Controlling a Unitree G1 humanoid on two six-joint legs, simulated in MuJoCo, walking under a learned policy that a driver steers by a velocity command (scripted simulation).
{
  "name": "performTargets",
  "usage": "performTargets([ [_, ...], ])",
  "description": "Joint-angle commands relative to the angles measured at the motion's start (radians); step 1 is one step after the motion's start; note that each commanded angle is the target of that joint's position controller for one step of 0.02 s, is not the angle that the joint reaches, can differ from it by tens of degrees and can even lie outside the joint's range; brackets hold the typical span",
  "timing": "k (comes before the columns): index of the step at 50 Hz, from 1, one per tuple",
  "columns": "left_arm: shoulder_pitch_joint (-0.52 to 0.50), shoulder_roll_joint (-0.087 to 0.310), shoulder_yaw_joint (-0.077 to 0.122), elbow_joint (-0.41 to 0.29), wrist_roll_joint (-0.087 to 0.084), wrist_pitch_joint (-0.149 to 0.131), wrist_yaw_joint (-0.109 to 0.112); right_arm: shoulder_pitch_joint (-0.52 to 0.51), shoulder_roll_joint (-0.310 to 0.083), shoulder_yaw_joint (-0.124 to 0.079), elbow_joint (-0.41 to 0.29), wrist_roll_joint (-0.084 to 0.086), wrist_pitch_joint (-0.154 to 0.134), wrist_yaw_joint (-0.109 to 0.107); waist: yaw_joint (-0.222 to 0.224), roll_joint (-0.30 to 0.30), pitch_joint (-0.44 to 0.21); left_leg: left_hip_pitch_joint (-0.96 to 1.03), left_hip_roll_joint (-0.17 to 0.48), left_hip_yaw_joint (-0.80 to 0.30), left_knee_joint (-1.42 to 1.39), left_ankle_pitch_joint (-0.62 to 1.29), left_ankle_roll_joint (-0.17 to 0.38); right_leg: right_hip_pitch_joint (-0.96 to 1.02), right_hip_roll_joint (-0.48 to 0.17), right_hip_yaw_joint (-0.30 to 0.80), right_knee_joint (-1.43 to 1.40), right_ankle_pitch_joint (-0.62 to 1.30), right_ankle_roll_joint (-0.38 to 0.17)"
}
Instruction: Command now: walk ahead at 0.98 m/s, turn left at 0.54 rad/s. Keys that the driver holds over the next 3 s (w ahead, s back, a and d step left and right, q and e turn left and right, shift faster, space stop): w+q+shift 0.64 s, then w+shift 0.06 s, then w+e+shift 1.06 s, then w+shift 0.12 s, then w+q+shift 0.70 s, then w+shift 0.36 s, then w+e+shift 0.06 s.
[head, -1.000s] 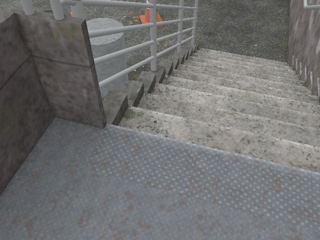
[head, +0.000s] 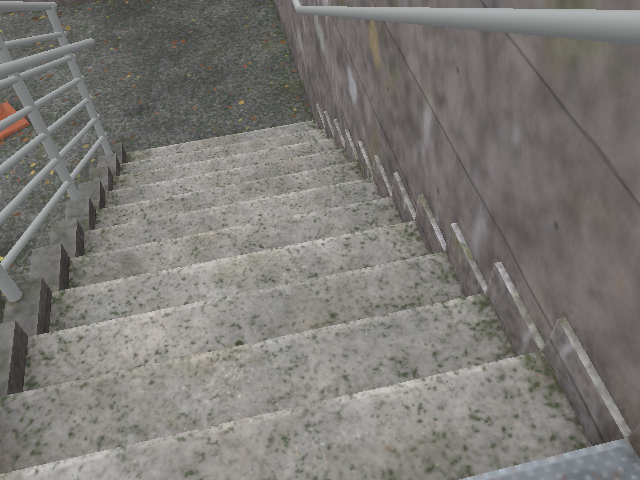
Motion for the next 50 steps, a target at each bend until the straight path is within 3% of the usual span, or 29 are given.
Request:
performTargets([
  [1, -0.004, 0.075, 0.013, -0.12, 0.019, -0.037, -0.001, 0.034, -0.025, 0.007, -0.05, 0.003, -0.017, 0.001, 0.086, -0.036, -0.033, 0.208, 0.252, -0.551, -0.289, -0.111, 0.206, -0.315, -0.088, 0.046, -0.13, 0.007, 0.014],
  [5, -0.18, 0.069, -0.005, -0.213, 0.045, -0.032, 0.027, 0.054, -0.061, 0.009, -0.052, 0.029, -0.011, -0.036, 0.075, -0.022, 0.075, -0.102, 0.194, -0.435, -0.282, 0.057, 0.175, -0.196, -0.093, -0.05, -0.533, 0.175, 0.087],
  [8, -0.233, 0.063, 0.01, -0.261, 0.032, -0.035, 0.015, 0.132, -0.092, -0.003, -0.015, 0.029, 0.014, -0.044, 0.019, 0.086, 0.003, -0.273, 0.137, -0.399, -0.267, -0.003, 0.113, 0.182, 0.004, -0.093, -0.698, 0.539, 0.113],
  [11, 0.08, 0.145, 0.075, -0.2, 0.004, -0.035, 0.035, 0.011, -0.072, 0.001, -0.084, 0.039, 0.023, -0.049, 0.202, 0.098, -0.135, -0.287, 0.11, -0.357, 0.078, 0.316, 0.026, 0.514, 0.019, -0.075, -0.594, 0.472, 0.128],
  [12, 0.28, 0.17, 0.101, -0.165, -0.005, -0.034, 0.043, -0.076, -0.089, 0.001, -0.124, 0.027, 0.028, -0.043, 0.348, 0.073, -0.207, -0.299, 0.093, -0.345, 0.363, 0.445, -0.024, 0.658, -0.006, -0.054, -0.615, 0.302, 0.113],
  [13, 0.498, 0.239, 0.119, -0.127, -0.019, -0.028, 0.052, -0.118, -0.049, 0.014, -0.16, 0.007, 0.024, -0.036, 0.432, -0.063, -0.297, -0.31, 0.051, -0.326, 0.776, 0.213, -0.051, 0.758, -0.134, 0.075, -0.714, 0.081, 0.045],
  [14, 0.361, 0.241, 0.1, -0.161, -0.006, -0.029, 0.028, 0.127, 0.105, 0.037, -0.168, 0.047, 0.02, -0.042, 0.211, -0.432, -0.263, -0.412, -0.022, -0.324, 1.046, -0.44, -0.051, 0.668, -0.382, 0.441, -0.793, 0.303, -0.107],
  [15, 0.209, 0.197, 0.089, -0.188, -0.009, -0.019, 0.011, 0.23, 0.096, 0.046, -0.145, 0.094, 0.026, -0.047, 0.085, -0.453, -0.168, -0.583, 0.068, -0.283, 1.14, -0.385, -0.048, 0.567, -0.499, 0.698, -0.922, 0.313, -0.193],
  [17, 0.102, 0.099, 0.08, -0.199, -0.039, -0.012, 0.0, 0.019, 0.013, 0.029, -0.19, 0.057, 0.064, -0.063, 0.072, -0.004, 0.027, -0.619, 0.189, -0.201, 1.107, -0.206, -0.036, 0.242, -0.433, 0.575, -0.953, -0.035, -0.166],
  [21, -0.008, 0.138, 0.074, -0.125, -0.012, 0.002, 0.011, -0.088, 0.02, 0.039, -0.288, 0.012, 0.114, -0.037, 0.005, -0.023, 0.104, -0.468, 0.308, -0.14, 0.731, -0.093, -0.045, -0.058, -0.358, 0.206, -0.974, 0.061, -0.062],
  [22, -0.001, 0.167, 0.08, -0.099, 0.008, 0.003, 0.011, -0.043, -0.014, 0.024, -0.251, 0.003, 0.107, -0.031, 0.001, -0.007, 0.053, -0.423, 0.291, -0.089, 0.794, 0.069, -0.046, -0.048, -0.346, 0.151, -0.896, 0.14, -0.062],
  [25, 0.087, 0.106, 0.05, -0.057, 0.008, -0.019, 0.047, -0.136, -0.053, 0.012, -0.247, -0.005, 0.078, 0.021, 0.054, 0.036, 0.031, -0.341, 0.249, -0.071, 0.348, 0.744, -0.022, -0.066, -0.21, -0.152, -0.755, -0.112, 0.068],
  [29, 0.092, 0.155, 0.062, -0.027, 0.009, 0.015, 0.048, -0.061, -0.059, -0.009, -0.211, 0.064, 0.09, 0.038, -0.011, -0.069, -0.054, 0.181, 0.128, 0.125, 0.293, 0.674, -0.05, -0.18, -0.17, -0.307, -0.576, -0.034, 0.107],
  [31, 0.003, 0.197, 0.071, -0.043, 0.003, 0.031, 0.042, 0.257, -0.175, -0.079, -0.087, 0.049, 0.105, 0.009, -0.171, -0.069, -0.154, 0.468, 0.118, 0.141, 0.256, 0.598, 0.043, -0.143, -0.201, -0.317, -0.125, 0.539, 0.144],
  [32, -0.108, 0.226, 0.081, -0.064, -0.018, 0.023, 0.048, 0.494, -0.197, -0.096, -0.016, 0.024, 0.105, -0.001, -0.344, 0.037, -0.102, 0.737, 0.215, 0.012, 0.099, 0.591, 0.164, -0.43, -0.159, -0.296, 0.428, 0.298, 0.184],
  [33, -0.135, 0.117, 0.059, -0.094, 0.012, 0.009, 0.064, 0.458, -0.194, -0.077, 0.021, -0.004, 0.091, 0.003, -0.304, 0.318, 0.055, 0.606, 0.217, -0.059, -0.051, 0.575, 0.162, -0.568, -0.047, -0.268, 0.748, -0.366, 0.143],
  [34, 0.071, 0.079, 0.045, -0.199, 0.022, -0.031, 0.049, 0.335, -0.165, -0.028, -0.052, 0.009, 0.051, 0.002, -0.036, 0.487, -0.074, 0.636, 0.261, -0.3, 0.131, 0.651, 0.155, -0.684, -0.093, 0.034, 0.405, -0.249, 0.046],
  [36, 0.151, 0.196, 0.076, -0.093, 0.009, -0.02, 0.03, 0.116, -0.072, -0.009, -0.106, 0.03, 0.043, -0.011, 0.092, -0.021, -0.036, 0.327, 0.332, -0.315, 0.077, 0.469, 0.164, -0.598, -0.137, -0.004, 0.083, -0.006, 0.054],
  [37, 0.163, 0.107, 0.052, -0.126, 0.011, -0.01, 0.033, -0.012, -0.147, -0.019, -0.116, 0.005, 0.047, -0.011, 0.171, 0.03, -0.07, 0.14, 0.498, -0.608, -0.029, 0.145, 0.282, -0.595, -0.179, 0.011, -0.042, -0.069, 0.088],
  [38, 0.07, 0.092, 0.037, -0.135, -0.018, 0.01, 0.046, -0.055, -0.146, -0.022, -0.112, -0.025, 0.021, -0.009, 0.146, -0.008, 0.013, -0.073, 0.621, -0.853, -0.009, 0.141, 0.346, -0.604, -0.239, 0.076, -0.09, -0.076, 0.146],
  [39, 0.098, 0.125, 0.046, -0.102, -0.035, 0.029, 0.048, -0.003, -0.114, -0.017, -0.099, -0.049, 0.006, -0.01, 0.127, -0.13, -0.013, -0.084, 0.582, -0.807, 0.087, 0.181, 0.318, -0.559, -0.225, 0.097, -0.068, 0.124, 0.162],
  [40, 0.078, 0.109, 0.042, -0.085, -0.027, 0.028, 0.033, 0.02, -0.063, -0.005, -0.074, -0.018, 0.0, -0.028, 0.123, -0.126, -0.001, -0.096, 0.46, -0.63, 0.157, 0.025, 0.22, -0.561, -0.226, 0.138, -0.282, 0.366, 0.13],
  [41, 0.027, 0.115, 0.036, -0.093, 0.007, 0.028, 0.016, 0.022, -0.059, 0.009, -0.054, 0.015, -0.007, -0.069, 0.116, -0.053, 0.014, -0.285, 0.336, -0.394, 0.134, -0.158, 0.155, -0.337, -0.188, 0.073, -0.524, 0.712, 0.137],
  [43, -0.008, 0.093, 0.038, -0.109, -0.001, 0.049, -0.014, -0.005, -0.086, 0.022, -0.022, 0.0, -0.007, -0.116, 0.105, 0.066, -0.036, -0.467, 0.211, -0.129, 0.161, -0.307, 0.08, 0.057, -0.083, -0.029, -0.607, 0.995, 0.134],
  [45, 0.193, 0.112, 0.062, -0.031, -0.016, 0.072, -0.015, -0.027, -0.098, 0.022, 0.013, -0.019, -0.001, -0.097, 0.173, 0.072, -0.08, -0.437, 0.224, -0.117, 0.329, -0.184, 0.056, 0.211, -0.016, -0.105, -0.42, 0.896, 0.136],
  [46, 0.24, 0.116, 0.067, -0.013, 0.004, 0.077, -0.017, -0.04, -0.065, 0.025, 0.004, -0.009, 0.009, -0.083, 0.178, 0.036, -0.061, -0.328, 0.25, -0.117, 0.428, -0.039, 0.046, 0.143, -0.003, -0.124, -0.397, 0.74, 0.123],
  [48, 0.436, 0.142, 0.083, 0.041, 0.019, 0.079, -0.019, -0.19, -0.059, 0.025, -0.05, -0.015, 0.017, -0.072, 0.266, 0.012, -0.03, -0.204, 0.241, -0.008, 0.789, 0.562, -0.015, 0.238, 0.072, -0.32, -0.602, 0.379, 0.086],
  [49, 0.693, 0.143, 0.098, 0.128, 0.023, 0.069, -0.008, -0.269, -0.093, 0.007, -0.039, -0.011, 0.006, -0.069, 0.416, -0.064, -0.068, -0.277, 0.231, 0.017, 1.273, 0.732, -0.047, 0.473, 0.005, -0.261, -0.748, 0.506, -0.016],
  [50, 0.796, 0.03, 0.05, 0.19, -0.001, 0.055, -0.038, -0.306, 0.033, 0.035, -0.038, 0.0, -0.003, -0.068, 0.441, -0.209, 0.03, -0.454, 0.123, 0.086, 1.886, -0.159, -0.079, 0.476, -0.141, -0.034, -1.041, 0.646, -0.132],
])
